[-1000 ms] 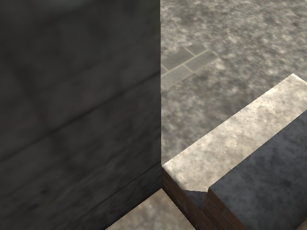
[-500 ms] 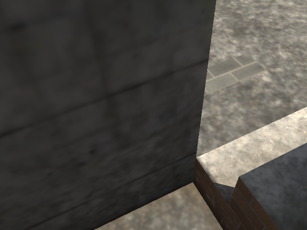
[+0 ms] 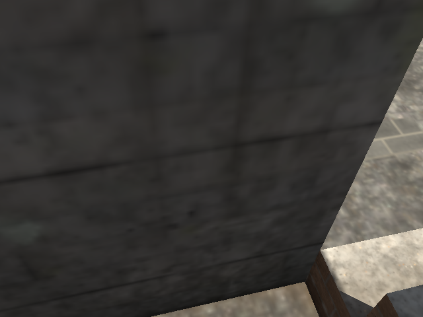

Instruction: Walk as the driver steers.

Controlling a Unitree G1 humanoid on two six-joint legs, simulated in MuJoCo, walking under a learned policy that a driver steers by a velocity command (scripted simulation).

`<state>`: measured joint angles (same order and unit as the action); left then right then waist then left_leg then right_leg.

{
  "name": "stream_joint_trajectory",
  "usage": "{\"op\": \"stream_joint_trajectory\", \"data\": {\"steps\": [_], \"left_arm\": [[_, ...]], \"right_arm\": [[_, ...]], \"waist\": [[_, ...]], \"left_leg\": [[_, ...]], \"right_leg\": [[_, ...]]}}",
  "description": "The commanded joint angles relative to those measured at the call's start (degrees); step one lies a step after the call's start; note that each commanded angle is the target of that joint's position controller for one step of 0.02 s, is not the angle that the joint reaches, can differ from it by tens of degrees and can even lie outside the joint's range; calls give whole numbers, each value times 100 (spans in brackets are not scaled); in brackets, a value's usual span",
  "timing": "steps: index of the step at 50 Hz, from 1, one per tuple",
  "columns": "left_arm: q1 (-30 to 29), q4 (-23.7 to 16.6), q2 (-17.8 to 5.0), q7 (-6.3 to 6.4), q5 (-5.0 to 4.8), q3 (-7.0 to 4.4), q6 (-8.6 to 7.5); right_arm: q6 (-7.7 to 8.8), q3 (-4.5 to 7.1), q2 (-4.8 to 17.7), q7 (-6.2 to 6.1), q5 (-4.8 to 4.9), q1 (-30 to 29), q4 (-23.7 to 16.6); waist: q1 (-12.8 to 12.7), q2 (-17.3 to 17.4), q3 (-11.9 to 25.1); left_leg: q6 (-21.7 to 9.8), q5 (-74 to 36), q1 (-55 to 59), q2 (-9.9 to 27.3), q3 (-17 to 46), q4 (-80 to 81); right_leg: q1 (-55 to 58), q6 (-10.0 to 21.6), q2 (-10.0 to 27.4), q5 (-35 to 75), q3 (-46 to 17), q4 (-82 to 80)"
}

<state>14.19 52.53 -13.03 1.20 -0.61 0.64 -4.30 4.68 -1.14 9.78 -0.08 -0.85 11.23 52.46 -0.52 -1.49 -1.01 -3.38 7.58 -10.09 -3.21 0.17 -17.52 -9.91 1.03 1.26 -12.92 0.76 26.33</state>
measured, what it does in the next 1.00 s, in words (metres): stands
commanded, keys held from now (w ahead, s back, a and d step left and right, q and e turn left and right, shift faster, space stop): w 1.00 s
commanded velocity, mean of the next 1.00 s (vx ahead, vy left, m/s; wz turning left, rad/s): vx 0.50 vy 0.00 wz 0.03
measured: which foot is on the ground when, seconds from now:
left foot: down 0.00-1.00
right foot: down 0.00-1.00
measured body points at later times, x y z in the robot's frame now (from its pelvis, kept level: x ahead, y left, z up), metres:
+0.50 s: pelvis +0.01 +0.00 +0.00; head +0.02 -0.01 +0.45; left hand +0.13 +0.25 -0.13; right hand +0.10 -0.25 -0.14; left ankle +0.02 +0.08 -0.75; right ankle -0.01 -0.14 -0.75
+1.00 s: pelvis +0.01 -0.01 +0.00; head +0.01 -0.01 +0.45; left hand +0.11 +0.25 -0.14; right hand +0.11 -0.26 -0.14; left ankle +0.02 +0.08 -0.75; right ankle -0.01 -0.14 -0.75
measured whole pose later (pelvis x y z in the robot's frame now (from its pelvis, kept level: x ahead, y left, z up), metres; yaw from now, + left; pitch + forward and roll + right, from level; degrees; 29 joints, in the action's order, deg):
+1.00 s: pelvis +0.01 -0.01 +0.00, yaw +0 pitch -2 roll +0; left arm 6.0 62.5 -14.7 1.3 -1.0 1.3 -4.7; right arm 5.3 -2.7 13.6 -0.2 0.3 7.0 60.7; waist 0.5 -0.3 -1.4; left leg -1.9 7.4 -6.0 -2.7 0.7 -15.0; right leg -3.3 -0.7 0.6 -10.9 -1.5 15.7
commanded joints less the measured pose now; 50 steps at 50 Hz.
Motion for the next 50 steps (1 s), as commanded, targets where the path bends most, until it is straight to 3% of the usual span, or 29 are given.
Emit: {"op": "stream_joint_trajectory", "data": {"steps": [1,3,5,8,10,15,22,23,41,50], "left_arm": [[-98,-169,-465,-5,32,-45,-20],[-156,-76,-513,-14,8,-38,-18],[-333,-65,-383,80,58,11,-105],[-279,68,-573,148,2,-7,-143],[-396,126,-624,146,-30,-18,-131],[-682,222,-640,114,8,-21,-121],[-878,375,-709,94,-6,-34,-140],[-854,417,-697,95,-53,-38,-152],[-958,722,-810,69,-54,-40,-147],[-1043,755,-854,19,-40,-51,-91]], "right_arm": [[71,95,784,-66,87,-62,-85],[80,73,776,-63,97,-149,-35],[128,59,789,-38,94,-132,42],[177,76,805,-10,88,22,157],[172,53,730,-13,101,-9,194],[147,27,806,-28,88,-221,267],[107,-10,859,-11,90,-325,442],[113,-13,835,-3,90,-324,442],[115,-37,976,-20,147,-499,564],[124,-58,994,-31,123,-612,587]], "waist": [[59,860,197],[73,741,94],[81,547,12],[127,358,454],[146,154,486],[139,-9,288],[151,38,226],[139,35,196],[128,83,150],[107,139,166]], "left_leg": [[-182,-298,538,1181,1127,827],[-84,190,380,1016,1047,914],[-48,-775,284,908,950,781],[-76,-1962,637,788,789,393],[-59,-1771,604,715,716,379],[28,-1189,413,648,657,415],[133,-874,448,635,623,408],[143,-794,454,638,623,387],[249,-496,472,710,631,440],[266,-469,430,715,608,508]], "right_leg": [[-232,-71,33,455,-199,-334],[-84,-93,64,658,-275,-407],[125,-150,215,925,-289,-452],[371,-154,347,1170,-343,-407],[403,-164,391,1147,-358,-415],[472,-125,465,1223,-461,-639],[534,-103,498,1175,-540,-910],[500,-89,522,1064,-553,-946],[509,-68,480,872,-682,-1248],[603,-72,466,944,-676,-1280]]}}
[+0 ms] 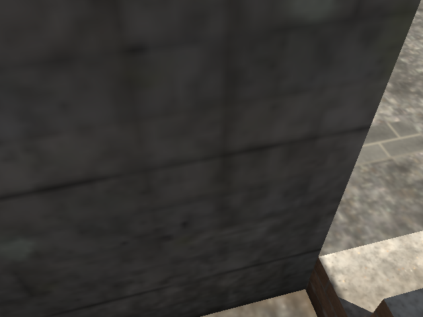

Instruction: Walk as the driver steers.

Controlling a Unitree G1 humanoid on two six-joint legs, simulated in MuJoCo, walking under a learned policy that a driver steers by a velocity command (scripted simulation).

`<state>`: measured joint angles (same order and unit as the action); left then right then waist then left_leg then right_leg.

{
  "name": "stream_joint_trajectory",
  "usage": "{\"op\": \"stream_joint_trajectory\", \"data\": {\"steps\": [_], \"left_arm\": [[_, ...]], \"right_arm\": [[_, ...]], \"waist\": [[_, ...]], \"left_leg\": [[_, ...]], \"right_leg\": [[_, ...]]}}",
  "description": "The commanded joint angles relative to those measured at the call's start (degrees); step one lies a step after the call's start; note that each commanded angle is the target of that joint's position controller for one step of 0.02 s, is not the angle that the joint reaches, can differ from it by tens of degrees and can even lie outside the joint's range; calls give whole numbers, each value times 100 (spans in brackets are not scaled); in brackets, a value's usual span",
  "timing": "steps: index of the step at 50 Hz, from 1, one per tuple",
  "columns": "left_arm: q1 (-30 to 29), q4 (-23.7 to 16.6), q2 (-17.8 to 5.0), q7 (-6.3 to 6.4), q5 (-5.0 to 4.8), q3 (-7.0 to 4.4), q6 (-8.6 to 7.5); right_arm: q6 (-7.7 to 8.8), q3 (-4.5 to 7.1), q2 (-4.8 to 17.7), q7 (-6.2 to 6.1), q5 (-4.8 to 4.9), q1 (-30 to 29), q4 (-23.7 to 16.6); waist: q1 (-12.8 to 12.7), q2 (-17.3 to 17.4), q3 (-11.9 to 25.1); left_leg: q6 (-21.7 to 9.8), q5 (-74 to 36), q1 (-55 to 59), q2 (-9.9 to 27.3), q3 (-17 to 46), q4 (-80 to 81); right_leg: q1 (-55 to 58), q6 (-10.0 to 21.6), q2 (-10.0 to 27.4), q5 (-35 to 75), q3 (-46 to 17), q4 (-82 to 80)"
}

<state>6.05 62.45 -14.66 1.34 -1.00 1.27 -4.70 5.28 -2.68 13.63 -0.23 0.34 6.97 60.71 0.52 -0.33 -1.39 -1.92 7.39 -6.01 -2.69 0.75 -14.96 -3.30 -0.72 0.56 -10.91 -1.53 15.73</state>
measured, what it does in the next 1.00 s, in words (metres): stands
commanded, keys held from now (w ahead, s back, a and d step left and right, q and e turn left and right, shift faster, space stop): w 1.00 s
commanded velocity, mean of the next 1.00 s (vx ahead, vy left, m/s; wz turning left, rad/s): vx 0.50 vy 0.00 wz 0.00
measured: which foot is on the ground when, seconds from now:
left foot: down 0.00-1.00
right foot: down 0.00-1.00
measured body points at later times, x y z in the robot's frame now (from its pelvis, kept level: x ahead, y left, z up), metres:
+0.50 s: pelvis +0.01 +0.00 +0.00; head +0.01 +0.01 +0.45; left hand +0.12 +0.26 -0.14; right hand +0.11 -0.24 -0.14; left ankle +0.01 +0.10 -0.75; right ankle -0.03 -0.13 -0.75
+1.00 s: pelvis +0.02 +0.00 +0.00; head +0.03 +0.00 +0.45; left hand +0.13 +0.27 -0.13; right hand +0.13 -0.25 -0.13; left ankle +0.01 +0.10 -0.75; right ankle -0.03 -0.13 -0.75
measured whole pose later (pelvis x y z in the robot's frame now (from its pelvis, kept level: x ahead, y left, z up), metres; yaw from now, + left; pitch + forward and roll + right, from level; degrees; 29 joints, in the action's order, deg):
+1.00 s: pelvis +0.02 +0.00 +0.00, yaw +0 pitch +0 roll +1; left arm 4.7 63.1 -15.5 1.9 -0.9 1.5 -5.2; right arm 5.2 -2.5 14.2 -0.1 0.3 6.2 60.9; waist 0.0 -0.7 -0.6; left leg -2.2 8.0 -4.3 -3.4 1.2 -12.8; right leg -1.7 -1.2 1.4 -12.0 -1.5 14.1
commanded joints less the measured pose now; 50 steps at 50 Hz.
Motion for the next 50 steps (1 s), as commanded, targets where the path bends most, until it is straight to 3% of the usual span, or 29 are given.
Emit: {"op": "stream_joint_trajectory", "data": {"steps": [1,19,50], "left_arm": [[-236,-233,-694,5,1,-111,-51],[-308,-167,-709,68,10,-54,-120],[-330,-162,-787,78,9,-90,-110]], "right_arm": [[64,95,618,-16,5,-193,-236],[67,103,646,16,4,-157,-199],[50,127,707,-7,1,-232,-219]], "waist": [[2,14,204],[-18,29,286],[-47,16,371]], "left_leg": [[119,-454,28,667,552,256],[55,-787,198,726,617,319],[49,-1275,385,754,628,264]], "right_leg": [[-56,101,536,748,-448,-226],[-62,41,586,853,-389,-202],[72,-2,625,1158,-349,-244]]}}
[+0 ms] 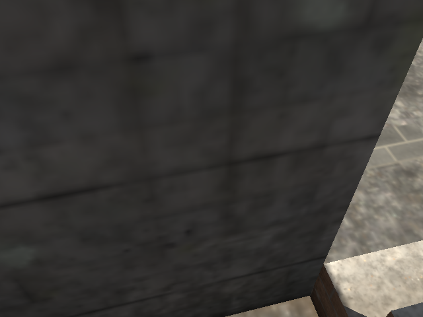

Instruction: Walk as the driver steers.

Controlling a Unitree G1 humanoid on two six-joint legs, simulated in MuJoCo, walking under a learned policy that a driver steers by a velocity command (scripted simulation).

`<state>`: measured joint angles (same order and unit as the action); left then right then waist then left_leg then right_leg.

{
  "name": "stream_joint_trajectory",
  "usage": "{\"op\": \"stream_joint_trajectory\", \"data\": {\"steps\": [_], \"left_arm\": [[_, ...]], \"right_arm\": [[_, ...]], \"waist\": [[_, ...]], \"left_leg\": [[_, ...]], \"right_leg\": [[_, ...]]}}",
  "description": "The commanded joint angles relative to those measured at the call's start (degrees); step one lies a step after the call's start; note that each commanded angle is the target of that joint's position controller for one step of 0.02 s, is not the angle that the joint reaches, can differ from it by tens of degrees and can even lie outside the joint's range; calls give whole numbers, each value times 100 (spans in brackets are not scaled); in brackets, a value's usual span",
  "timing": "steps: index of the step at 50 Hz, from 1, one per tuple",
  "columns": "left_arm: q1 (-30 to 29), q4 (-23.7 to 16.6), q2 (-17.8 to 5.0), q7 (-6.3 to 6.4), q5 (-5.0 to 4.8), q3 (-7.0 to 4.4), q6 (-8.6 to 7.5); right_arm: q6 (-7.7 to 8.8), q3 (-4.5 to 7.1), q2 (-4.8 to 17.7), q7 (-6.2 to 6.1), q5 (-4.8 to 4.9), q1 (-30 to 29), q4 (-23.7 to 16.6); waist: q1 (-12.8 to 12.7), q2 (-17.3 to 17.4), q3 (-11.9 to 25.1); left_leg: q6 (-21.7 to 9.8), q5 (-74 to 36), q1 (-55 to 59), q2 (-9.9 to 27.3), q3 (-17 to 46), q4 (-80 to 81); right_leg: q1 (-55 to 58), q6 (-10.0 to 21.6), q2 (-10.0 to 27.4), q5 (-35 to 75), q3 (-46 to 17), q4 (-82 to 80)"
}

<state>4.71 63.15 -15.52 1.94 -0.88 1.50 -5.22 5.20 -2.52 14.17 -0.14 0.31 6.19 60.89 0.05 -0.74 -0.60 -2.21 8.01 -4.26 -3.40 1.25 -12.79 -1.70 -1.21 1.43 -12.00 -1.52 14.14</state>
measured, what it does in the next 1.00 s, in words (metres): stands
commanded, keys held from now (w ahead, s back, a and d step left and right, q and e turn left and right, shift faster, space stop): w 1.00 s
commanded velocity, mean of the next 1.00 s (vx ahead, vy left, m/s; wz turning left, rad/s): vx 0.50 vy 0.00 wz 0.00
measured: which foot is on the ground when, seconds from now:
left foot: down 0.00-1.00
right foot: down 0.00-1.00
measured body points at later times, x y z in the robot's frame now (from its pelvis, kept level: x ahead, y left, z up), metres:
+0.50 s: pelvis +0.01 +0.00 +0.00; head +0.01 -0.01 +0.45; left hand +0.10 +0.26 -0.13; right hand +0.11 -0.26 -0.13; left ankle -0.01 +0.10 -0.75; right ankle -0.05 -0.13 -0.75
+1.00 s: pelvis +0.01 -0.01 +0.00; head +0.02 -0.01 +0.45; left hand +0.11 +0.26 -0.13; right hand +0.11 -0.27 -0.13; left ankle -0.01 +0.10 -0.75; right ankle -0.05 -0.13 -0.75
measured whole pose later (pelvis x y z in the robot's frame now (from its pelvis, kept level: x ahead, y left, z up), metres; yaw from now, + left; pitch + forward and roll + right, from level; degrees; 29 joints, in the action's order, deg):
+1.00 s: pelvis +0.01 -0.01 +0.00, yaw +0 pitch -1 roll +1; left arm 5.8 63.4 -16.2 1.7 -0.9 2.0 -5.1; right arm 4.5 -3.3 15.9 -0.6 0.3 6.4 60.6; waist -0.1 -0.2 -1.2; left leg -1.5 7.9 -2.3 -2.8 2.0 -10.9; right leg 0.6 -0.7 0.9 -11.3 -1.8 11.3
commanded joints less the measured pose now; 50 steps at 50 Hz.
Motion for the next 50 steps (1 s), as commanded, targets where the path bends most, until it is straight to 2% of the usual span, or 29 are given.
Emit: {"op": "stream_joint_trajectory", "data": {"steps": [1,5,6,7,9,12,17,50], "left_arm": [[-197,-232,-703,18,-4,-115,-57],[-170,-249,-714,0,12,-102,-31],[-114,-229,-693,7,-33,-86,-60],[-113,-221,-708,11,-36,-84,-68],[-131,-214,-679,3,0,-66,-69],[-144,-202,-706,-4,-7,-62,-62],[-98,-180,-733,3,-6,-76,-56],[-11,-181,-814,-8,-8,-71,-41]], "right_arm": [[58,112,656,-17,4,-156,-237],[53,93,671,-28,-13,-148,-244],[63,68,644,-41,0,-156,-259],[66,67,664,-44,3,-158,-263],[59,84,746,-65,4,-121,-249],[52,74,729,-69,2,-129,-259],[7,64,771,-56,-5,-139,-261],[-10,45,867,-65,2,-122,-264]], "waist": [[0,56,294],[-21,121,277],[-33,108,231],[-27,86,249],[-25,55,328],[-20,15,308],[-12,33,254],[-21,44,218]], "left_leg": [[79,-1348,214,826,578,47],[75,-1501,241,885,651,61],[113,-1572,261,867,676,105],[120,-1585,287,871,670,106],[113,-1512,347,868,682,107],[116,-1414,358,869,686,130],[101,-1365,369,871,701,130],[121,-1401,404,884,710,160]], "right_leg": [[-83,47,539,1275,-349,-86],[-24,91,600,1499,-394,-83],[-18,107,589,1590,-416,-129],[7,109,599,1627,-418,-135],[74,120,623,1707,-430,-149],[70,117,626,1673,-432,-182],[53,114,614,1623,-450,-218],[110,120,607,1690,-472,-278]]}}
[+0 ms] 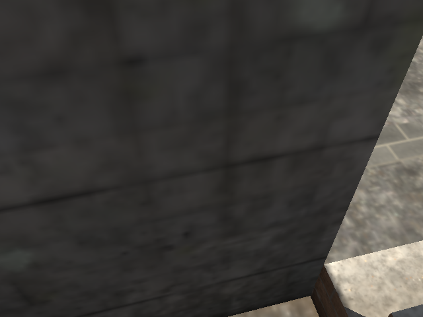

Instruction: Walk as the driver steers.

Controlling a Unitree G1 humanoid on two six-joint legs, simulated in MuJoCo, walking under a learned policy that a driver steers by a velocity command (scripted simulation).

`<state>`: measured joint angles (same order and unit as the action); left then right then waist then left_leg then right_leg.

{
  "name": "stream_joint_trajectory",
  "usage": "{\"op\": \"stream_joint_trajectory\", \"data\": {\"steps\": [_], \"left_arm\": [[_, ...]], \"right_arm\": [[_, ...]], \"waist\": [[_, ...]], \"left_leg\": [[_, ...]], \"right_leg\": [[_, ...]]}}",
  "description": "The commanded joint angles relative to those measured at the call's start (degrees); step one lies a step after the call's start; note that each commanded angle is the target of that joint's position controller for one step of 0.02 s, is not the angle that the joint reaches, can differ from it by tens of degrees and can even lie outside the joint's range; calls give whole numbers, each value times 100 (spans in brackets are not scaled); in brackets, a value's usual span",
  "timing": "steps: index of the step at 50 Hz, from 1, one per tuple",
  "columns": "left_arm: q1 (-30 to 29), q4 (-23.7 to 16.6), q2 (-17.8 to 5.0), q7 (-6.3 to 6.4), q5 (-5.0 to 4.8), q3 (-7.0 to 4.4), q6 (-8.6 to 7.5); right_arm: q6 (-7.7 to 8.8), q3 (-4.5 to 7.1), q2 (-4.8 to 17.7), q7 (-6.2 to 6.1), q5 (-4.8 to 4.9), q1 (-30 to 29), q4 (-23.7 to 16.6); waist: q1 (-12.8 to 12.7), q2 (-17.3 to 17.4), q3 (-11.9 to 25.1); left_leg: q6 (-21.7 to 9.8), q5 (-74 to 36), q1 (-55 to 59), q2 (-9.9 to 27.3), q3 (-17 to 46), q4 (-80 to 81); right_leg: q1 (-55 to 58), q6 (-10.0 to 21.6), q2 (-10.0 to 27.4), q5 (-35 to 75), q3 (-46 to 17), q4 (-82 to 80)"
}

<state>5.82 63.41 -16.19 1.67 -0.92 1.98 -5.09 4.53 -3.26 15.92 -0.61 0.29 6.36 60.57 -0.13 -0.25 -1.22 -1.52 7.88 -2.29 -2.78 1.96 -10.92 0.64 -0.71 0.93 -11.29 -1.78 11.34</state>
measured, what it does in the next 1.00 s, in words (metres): stands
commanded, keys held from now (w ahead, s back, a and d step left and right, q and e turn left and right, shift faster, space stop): w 1.00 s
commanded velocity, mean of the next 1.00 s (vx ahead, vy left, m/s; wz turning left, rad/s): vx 0.50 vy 0.00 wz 0.00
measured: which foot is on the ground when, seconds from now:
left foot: down 0.00-1.00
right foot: down 0.00-1.00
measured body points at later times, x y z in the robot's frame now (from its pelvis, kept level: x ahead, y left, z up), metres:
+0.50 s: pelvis +0.01 +0.00 +0.00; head +0.01 -0.01 +0.45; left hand +0.10 +0.27 -0.13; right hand +0.11 -0.27 -0.14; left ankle -0.02 +0.10 -0.75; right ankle -0.06 -0.13 -0.75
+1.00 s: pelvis +0.01 +0.00 +0.00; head +0.02 -0.01 +0.45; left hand +0.11 +0.27 -0.13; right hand +0.11 -0.27 -0.14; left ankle -0.02 +0.11 -0.75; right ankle -0.06 -0.13 -0.75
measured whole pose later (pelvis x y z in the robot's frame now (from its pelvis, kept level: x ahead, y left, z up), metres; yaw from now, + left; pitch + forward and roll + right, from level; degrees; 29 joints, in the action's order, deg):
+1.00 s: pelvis +0.01 +0.00 +0.00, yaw +0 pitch +0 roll +1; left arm 5.6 62.5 -16.4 1.3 -0.8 2.4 -4.5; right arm 4.1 -3.2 16.4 -0.8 0.1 7.0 60.5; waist -0.1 -0.1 -0.6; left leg -1.3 8.7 -1.6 -2.7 2.6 -10.8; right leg 1.5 -0.6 0.9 -11.9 -1.9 10.9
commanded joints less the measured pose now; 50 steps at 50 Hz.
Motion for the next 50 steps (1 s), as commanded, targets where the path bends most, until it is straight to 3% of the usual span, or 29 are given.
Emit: {"op": "stream_joint_trajectory", "data": {"steps": [1,15,16,50], "left_arm": [[-122,-208,-749,19,-4,-119,-54],[-105,-221,-775,20,-5,-122,-49],[-70,-202,-731,10,28,-97,-40],[-180,-325,-775,-21,9,-85,11]], "right_arm": [[57,120,693,-17,4,-139,-233],[52,124,707,-22,5,-136,-239],[44,131,739,-17,-43,-118,-248],[15,123,735,-39,-18,-60,-218]], "waist": [[-3,-5,281],[-5,-4,290],[-19,57,329],[3,-26,302]], "left_leg": [[53,-1394,209,822,639,-28],[60,-1458,235,827,638,-38],[45,-1495,234,842,614,-47],[17,-1527,195,822,622,-51]], "right_leg": [[-123,70,657,1625,-447,2],[-96,73,657,1708,-450,2],[-61,66,671,1737,-441,7],[14,63,692,1850,-412,15]]}}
